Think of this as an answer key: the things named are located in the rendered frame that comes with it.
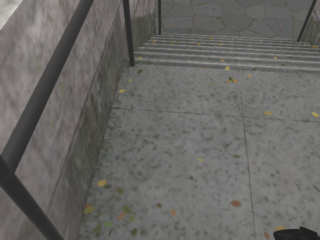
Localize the stairs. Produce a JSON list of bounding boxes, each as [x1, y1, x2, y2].
[[133, 32, 320, 69]]

